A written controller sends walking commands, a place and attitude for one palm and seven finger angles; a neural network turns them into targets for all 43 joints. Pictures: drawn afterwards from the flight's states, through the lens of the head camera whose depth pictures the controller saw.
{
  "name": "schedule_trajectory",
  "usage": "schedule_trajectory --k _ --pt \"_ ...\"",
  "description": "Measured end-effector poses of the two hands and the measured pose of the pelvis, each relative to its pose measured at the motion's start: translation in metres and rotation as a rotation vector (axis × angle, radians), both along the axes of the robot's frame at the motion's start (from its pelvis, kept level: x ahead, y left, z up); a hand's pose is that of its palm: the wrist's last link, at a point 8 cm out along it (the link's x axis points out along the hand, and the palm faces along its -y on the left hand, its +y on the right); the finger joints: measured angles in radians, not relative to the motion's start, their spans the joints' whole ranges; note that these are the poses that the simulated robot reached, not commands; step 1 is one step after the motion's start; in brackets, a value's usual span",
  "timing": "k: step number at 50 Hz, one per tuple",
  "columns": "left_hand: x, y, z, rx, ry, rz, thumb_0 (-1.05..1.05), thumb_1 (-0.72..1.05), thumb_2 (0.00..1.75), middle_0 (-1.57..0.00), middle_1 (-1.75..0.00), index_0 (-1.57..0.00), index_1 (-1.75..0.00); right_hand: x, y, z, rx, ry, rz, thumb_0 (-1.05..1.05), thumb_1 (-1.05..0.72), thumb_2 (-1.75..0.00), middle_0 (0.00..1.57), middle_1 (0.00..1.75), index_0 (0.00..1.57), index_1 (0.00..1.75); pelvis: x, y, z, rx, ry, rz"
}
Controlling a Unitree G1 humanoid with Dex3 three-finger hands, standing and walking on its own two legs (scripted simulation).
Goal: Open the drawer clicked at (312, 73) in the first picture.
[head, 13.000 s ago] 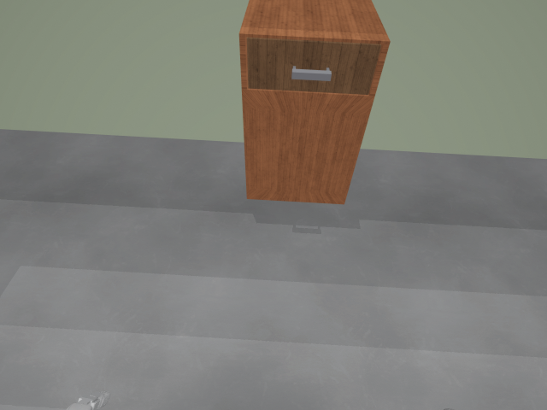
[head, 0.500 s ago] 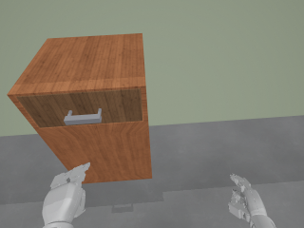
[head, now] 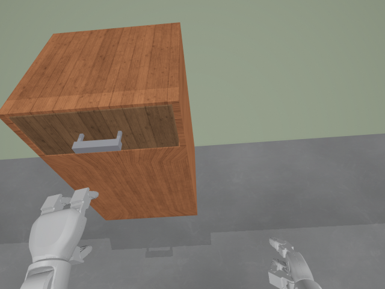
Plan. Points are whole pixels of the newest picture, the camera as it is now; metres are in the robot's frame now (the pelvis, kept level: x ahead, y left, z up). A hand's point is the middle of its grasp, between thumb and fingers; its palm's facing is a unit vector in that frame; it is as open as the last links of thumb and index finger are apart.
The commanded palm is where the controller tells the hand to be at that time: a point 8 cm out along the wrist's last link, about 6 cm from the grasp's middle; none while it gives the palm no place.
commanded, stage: raise the hand with hooked fingers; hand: left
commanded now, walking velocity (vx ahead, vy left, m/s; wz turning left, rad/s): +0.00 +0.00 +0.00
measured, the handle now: (99, 140) +0.49 +0.35 -0.04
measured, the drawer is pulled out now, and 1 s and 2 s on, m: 0.00 0.00 0.00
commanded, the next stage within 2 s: move the hooked fingers above the handle in 1.04 s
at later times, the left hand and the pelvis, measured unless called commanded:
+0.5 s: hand (63, 188) +0.27 +0.28 +0.09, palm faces +0.12 -0.08 -0.99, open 13.6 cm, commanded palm +0.24 +0.29 +0.14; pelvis -0.02 +0.05 +0.02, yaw +0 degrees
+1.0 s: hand (55, 180) +0.28 +0.30 +0.09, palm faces +0.07 -0.08 -0.99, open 13.8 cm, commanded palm +0.26 +0.31 +0.16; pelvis -0.02 +0.06 +0.03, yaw +0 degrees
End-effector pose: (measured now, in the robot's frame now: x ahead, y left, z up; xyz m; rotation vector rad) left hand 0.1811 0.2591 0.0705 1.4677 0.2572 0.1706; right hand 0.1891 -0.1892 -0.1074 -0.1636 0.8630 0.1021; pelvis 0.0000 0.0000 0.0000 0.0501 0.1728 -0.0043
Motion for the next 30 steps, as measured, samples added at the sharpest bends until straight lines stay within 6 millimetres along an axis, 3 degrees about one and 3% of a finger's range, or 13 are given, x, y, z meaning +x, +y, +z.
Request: schedule_trajectory --k 3,7,12,16,23,30 --pt "0.004 -0.003 0.001 0.007 0.027 -0.066 0.0 0.03 0.52 -0.28 -0.86 -0.28 -0.86 -0.021 -0.023 -0.001 -0.07 0.041 -0.054 0.01 -0.9 -0.9 0.2 0.3 0.21 0.3 0.0 0.004 0.004 -0.009 -0.009 -0.011" --pt "0.017 0.001 0.013 0.029 -0.08 -0.137 0.0 -0.07 0.48 -0.29 -0.92 -0.29 -0.92 -0.036 -0.046 -0.001 -0.153 0.063 -0.112 0.02 -0.9 -0.9 0.2 0.3 0.2 0.3 -0.004 0.011 0.003 -0.023 -0.008 0.001" --pt "0.036 0.016 0.03 0.039 -0.213 -0.085 0.0 -0.18 0.43 -0.3 -1.0 -0.3 -1.0 -0.038 -0.052 0.007 -0.167 0.033 -0.179 0.02 -0.91 -0.9 0.2 0.3 0.2 0.3 -0.007 0.023 0.004 -0.029 -0.016 -0.003" --pt "0.047 0.023 0.039 0.013 -0.207 -0.03 0.0 -0.27 0.39 -0.3 -1.06 -0.3 -1.06 -0.029 -0.037 0.02 -0.134 -0.032 -0.201 0.02 -0.91 -0.9 0.19 0.3 0.2 0.3 -0.01 0.034 0.009 -0.034 -0.052 -0.008" --pt "0.059 0.022 0.058 0.009 -0.169 -0.09 0.0 -0.41 0.33 -0.32 -1.15 -0.31 -1.15 -0.01 0.011 0.045 -0.083 -0.133 -0.138 0.01 -0.91 -0.9 0.2 0.3 0.2 0.3 -0.018 0.049 0.017 -0.039 -0.122 -0.005" --pt "0.069 0.044 0.079 0.032 -0.165 -0.079 0.0 -0.47 0.31 -0.32 -1.18 -0.32 -1.19 -0.009 0.052 0.052 -0.037 -0.141 -0.069 0.01 -0.9 -0.9 0.2 0.3 0.2 0.3 -0.025 0.059 0.022 -0.047 -0.16 0.007"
